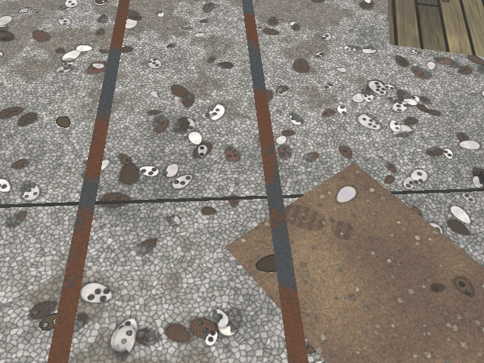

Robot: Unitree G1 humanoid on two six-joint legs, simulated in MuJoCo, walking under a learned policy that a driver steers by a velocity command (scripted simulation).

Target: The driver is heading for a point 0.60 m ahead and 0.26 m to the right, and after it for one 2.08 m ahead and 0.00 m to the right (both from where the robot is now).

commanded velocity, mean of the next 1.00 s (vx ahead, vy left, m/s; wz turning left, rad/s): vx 0.50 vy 0.00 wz -0.48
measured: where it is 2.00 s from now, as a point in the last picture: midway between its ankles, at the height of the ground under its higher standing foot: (336, 214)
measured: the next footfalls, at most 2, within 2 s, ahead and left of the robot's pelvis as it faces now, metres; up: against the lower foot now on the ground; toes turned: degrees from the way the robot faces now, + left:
right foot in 0.40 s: +0.34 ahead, -0.18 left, +0.00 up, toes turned -18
left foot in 0.92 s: +0.69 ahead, -0.12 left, +0.00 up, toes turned -31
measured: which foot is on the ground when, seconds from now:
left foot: down 0.00-0.42, up 0.44-0.90, down 0.92-1.00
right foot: up 0.00-0.38, down 0.40-0.94, up 0.96-1.00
